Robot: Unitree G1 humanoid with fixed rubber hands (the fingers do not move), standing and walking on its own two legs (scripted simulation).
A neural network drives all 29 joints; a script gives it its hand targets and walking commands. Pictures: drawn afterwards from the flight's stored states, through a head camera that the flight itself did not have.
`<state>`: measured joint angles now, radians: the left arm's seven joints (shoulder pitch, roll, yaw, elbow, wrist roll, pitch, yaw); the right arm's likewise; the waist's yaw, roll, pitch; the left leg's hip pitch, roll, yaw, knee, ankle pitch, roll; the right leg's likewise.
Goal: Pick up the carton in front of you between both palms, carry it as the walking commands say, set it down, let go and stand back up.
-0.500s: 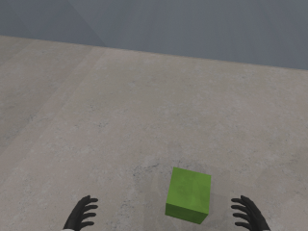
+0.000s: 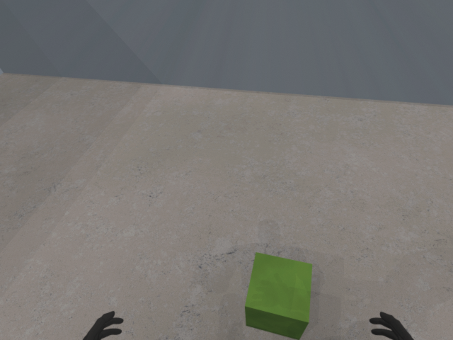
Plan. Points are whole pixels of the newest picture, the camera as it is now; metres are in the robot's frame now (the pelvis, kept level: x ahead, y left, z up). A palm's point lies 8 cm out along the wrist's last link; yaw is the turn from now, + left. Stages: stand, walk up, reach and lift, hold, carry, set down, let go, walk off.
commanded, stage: stand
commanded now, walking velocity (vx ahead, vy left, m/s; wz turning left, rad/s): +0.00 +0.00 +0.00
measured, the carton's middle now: (277, 296) +0.42 -0.12 -0.64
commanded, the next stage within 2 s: none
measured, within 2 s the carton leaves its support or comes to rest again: neither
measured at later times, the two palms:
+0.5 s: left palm out of the picture +0.12 +0.28 -0.08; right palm out of the picture +0.15 -0.30 -0.10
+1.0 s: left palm out of the picture +0.09 +0.29 -0.08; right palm out of the picture +0.10 -0.31 -0.10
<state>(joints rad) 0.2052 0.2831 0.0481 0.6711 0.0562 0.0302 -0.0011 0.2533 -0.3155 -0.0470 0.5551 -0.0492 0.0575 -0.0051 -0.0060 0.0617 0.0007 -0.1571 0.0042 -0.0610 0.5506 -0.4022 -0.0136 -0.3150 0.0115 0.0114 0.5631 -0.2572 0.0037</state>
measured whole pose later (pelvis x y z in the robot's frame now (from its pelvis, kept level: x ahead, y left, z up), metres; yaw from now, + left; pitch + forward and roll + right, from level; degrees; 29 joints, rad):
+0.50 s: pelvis +0.02 -0.01 +0.00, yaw +2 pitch +0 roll +0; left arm 0.15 0.31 0.05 0.85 0.03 0.00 0.01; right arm 0.21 -0.37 -0.02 0.75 -0.04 0.00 -0.03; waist 0.01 0.06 0.01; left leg -0.10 0.01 -0.10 0.48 -0.38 -0.03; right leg -0.26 0.01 -0.03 0.53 -0.27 -0.02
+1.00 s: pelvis +0.00 -0.01 +0.01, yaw +1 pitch -2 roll +0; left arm 0.13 0.35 0.05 0.96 0.02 0.00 0.00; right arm 0.22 -0.38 -0.01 0.87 -0.04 -0.01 -0.02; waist 0.01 0.04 0.03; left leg -0.06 0.01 -0.09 0.42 -0.32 -0.03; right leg -0.22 0.01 -0.01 0.46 -0.21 -0.01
